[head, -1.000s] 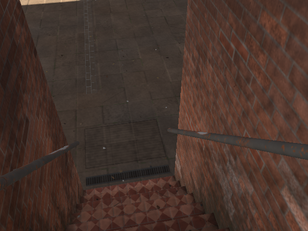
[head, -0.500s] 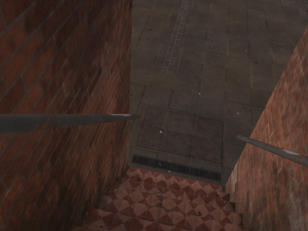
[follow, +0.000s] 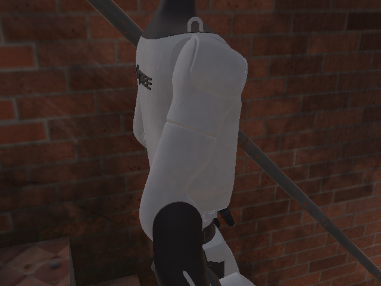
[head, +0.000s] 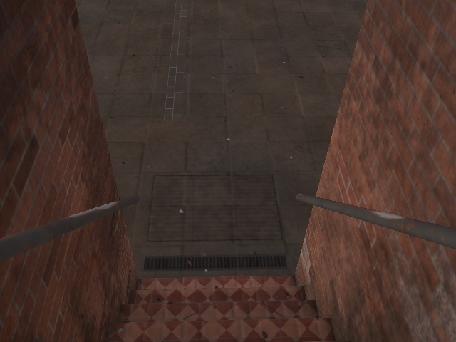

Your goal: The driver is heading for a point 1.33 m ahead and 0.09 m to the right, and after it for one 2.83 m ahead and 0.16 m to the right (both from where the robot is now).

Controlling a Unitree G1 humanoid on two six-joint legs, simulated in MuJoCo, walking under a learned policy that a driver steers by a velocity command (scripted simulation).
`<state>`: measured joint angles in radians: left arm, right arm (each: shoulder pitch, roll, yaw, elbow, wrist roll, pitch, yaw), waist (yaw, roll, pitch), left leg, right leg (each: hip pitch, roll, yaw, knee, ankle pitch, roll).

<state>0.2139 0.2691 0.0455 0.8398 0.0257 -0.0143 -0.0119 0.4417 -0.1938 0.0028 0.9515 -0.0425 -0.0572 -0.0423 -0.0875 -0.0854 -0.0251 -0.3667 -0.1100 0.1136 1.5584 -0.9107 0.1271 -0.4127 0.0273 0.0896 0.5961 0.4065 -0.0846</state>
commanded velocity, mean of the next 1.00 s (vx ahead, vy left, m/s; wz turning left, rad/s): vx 0.37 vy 0.00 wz -0.11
